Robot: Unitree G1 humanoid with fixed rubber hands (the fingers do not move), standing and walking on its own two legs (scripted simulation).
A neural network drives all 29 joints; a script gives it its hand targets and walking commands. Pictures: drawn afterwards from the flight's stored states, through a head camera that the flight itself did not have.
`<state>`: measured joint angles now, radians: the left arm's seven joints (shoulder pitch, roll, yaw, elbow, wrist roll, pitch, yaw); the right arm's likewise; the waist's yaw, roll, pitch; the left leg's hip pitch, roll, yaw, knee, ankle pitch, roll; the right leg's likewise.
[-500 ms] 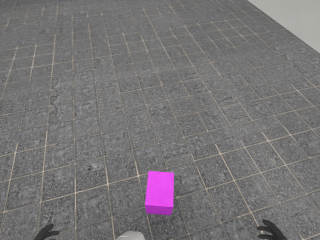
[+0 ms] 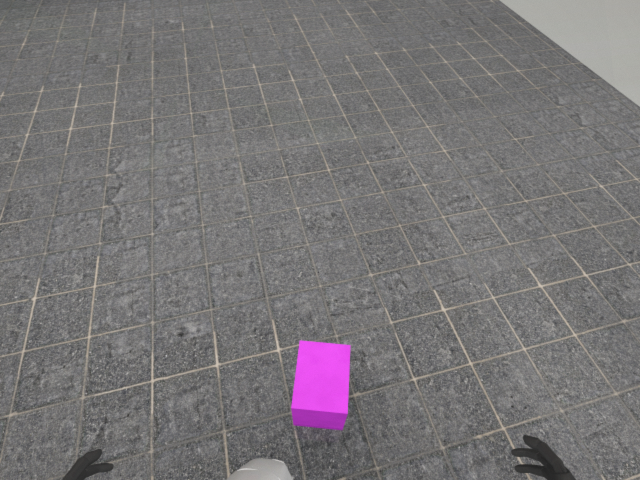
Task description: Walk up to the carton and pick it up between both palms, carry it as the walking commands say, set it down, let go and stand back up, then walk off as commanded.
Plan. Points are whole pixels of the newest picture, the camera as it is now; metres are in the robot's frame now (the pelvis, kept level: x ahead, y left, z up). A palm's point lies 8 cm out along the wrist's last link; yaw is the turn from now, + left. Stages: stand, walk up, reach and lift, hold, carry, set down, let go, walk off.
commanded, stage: walk up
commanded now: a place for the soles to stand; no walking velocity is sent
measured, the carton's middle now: (321, 386) +0.41 -0.01 -0.67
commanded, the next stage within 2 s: reach and lift in 0.76 s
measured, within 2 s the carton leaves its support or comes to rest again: neither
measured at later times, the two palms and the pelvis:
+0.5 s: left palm out of the picture +0.08 +0.32 -0.10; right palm out of the picture +0.11 -0.29 -0.10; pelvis +0.00 +0.00 +0.00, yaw +1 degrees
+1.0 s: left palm (126, 423) +0.19 +0.27 -0.10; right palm (535, 459) +0.15 -0.27 -0.10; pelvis -0.01 +0.00 +0.00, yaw -7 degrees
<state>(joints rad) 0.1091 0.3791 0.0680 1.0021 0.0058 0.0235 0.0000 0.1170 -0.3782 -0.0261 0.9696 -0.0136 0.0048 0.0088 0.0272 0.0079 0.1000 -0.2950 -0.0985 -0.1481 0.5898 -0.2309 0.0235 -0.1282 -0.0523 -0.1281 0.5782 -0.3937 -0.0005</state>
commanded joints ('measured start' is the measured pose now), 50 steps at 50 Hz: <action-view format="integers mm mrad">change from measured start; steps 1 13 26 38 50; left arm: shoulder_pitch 23 -50 5 -50 -13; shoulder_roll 181 222 190 224 85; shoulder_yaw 39 31 27 28 203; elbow -56 -61 -31 -42 -507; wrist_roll -5 0 -4 1 91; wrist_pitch -17 -32 -29 -34 230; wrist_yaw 6 13 5 12 -5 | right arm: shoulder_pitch -56 -38 -67 -33 -175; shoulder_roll -249 -194 -213 -187 -103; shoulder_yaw -43 -38 -32 -36 -134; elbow -87 -55 -47 -29 -460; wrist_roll -9 12 -3 10 -96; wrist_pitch -21 -20 -28 -26 227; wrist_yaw -16 -8 -15 -13 68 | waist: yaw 22 -18 12 -21 117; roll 106 -60 84 -43 70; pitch -108 -101 -121 -101 -202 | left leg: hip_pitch -66 59 -30 50 96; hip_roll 224 98 169 97 83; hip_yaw -381 -75 -264 -77 183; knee -262 -48 -234 -60 26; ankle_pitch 91 318 146 317 184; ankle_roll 133 45 69 36 -86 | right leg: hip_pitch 66 25 103 38 -280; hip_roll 22 -123 -27 -132 66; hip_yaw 127 142 137 142 181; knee -60 -200 -167 -216 -9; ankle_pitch -57 199 19 199 159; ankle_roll -35 -81 -46 -93 5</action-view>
